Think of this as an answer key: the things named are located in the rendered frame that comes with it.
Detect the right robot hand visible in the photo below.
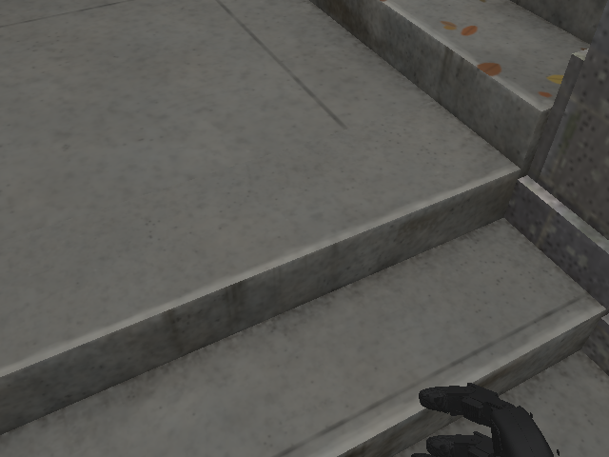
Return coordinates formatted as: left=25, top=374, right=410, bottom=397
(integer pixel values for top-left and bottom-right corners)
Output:
left=411, top=383, right=560, bottom=457

